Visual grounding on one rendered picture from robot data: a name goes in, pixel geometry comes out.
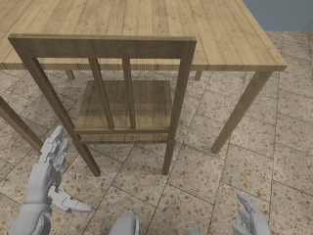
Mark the left robot thigh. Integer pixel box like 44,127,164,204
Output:
109,214,140,235

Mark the left robot hand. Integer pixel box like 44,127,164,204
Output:
25,125,93,213

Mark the chair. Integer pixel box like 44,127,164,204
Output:
7,33,197,177

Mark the robot left shin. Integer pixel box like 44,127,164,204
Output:
124,211,134,215

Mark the robot left forearm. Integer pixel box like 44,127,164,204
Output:
8,202,53,235

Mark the right robot hand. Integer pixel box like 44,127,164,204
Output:
233,192,272,235

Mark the table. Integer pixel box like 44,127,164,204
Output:
0,0,288,155

